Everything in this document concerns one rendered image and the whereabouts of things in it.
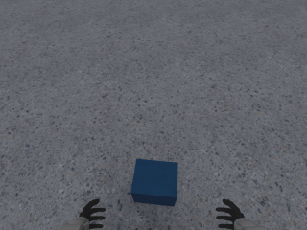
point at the robot right forearm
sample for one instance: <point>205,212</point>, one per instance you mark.
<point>247,224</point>

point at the carton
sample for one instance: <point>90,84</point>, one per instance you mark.
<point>155,182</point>

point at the robot right hand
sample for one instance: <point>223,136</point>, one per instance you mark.
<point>234,212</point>

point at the robot left hand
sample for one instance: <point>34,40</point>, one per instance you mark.
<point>88,211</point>

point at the robot left forearm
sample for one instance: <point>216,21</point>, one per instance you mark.
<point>78,223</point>

